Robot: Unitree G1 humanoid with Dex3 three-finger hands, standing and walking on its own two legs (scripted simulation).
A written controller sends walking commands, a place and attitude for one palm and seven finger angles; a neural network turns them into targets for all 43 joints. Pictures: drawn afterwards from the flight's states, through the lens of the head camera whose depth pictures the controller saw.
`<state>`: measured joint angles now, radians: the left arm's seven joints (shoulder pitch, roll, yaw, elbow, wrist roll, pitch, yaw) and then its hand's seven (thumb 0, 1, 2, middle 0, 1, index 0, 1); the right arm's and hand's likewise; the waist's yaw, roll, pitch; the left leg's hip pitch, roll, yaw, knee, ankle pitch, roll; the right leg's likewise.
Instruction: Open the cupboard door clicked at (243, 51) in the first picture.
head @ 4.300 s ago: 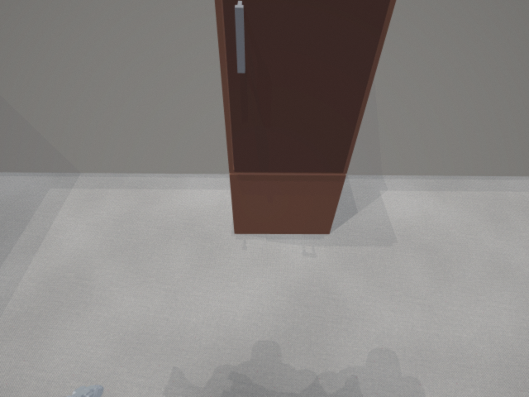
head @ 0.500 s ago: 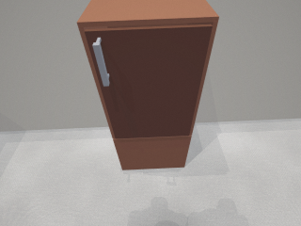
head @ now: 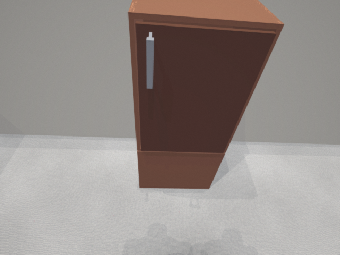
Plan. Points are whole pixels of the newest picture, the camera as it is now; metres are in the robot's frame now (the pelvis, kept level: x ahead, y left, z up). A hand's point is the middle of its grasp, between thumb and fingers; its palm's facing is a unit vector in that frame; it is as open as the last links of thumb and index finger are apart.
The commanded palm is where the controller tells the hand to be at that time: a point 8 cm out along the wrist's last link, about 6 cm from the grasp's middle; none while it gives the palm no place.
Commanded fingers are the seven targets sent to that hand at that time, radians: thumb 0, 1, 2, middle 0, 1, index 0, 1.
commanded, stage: look again from close up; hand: left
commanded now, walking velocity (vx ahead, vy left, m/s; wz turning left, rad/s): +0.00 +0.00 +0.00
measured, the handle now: (150, 61) +0.61 +0.12 +0.16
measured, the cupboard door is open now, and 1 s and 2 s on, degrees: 0 0 0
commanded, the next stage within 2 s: shuffle to correct the standing spot in 0.04 s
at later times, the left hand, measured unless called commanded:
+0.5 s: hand out of the picture -0.08 +0.12 -0.17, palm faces +0.11 -0.98 -0.15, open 7.4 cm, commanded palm none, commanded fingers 0.00 0.90 0.90 -0.20 -0.30 -0.20 -0.30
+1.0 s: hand out of the picture +0.01 +0.04 -0.17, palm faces +0.19 -0.98 -0.11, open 7.4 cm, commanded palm none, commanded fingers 0.00 0.90 0.90 -0.20 -0.30 -0.20 -0.30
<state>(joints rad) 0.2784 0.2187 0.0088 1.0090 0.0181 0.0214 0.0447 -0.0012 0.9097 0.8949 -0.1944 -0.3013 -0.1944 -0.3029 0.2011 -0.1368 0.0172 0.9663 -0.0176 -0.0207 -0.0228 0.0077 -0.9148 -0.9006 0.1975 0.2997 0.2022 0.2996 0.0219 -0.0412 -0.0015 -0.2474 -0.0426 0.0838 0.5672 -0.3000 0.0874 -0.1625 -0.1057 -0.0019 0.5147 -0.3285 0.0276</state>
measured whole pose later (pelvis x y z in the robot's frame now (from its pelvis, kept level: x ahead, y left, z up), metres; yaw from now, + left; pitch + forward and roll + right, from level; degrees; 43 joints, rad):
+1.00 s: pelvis +0.06 -0.09 +0.01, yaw +7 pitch +1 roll -1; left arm 0.41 0.10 0.01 1.05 0.03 -0.04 0.03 0.00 0.91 0.89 -0.19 -0.30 -0.19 -0.30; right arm 0.23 -0.15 -0.04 1.04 -0.02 0.00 -0.01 0.02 -0.94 -0.90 0.20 0.30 0.20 0.30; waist 0.02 -0.03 0.01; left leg -0.48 0.05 0.14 0.85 -0.36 0.03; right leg -0.10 0.02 -0.18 0.41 -0.33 -0.06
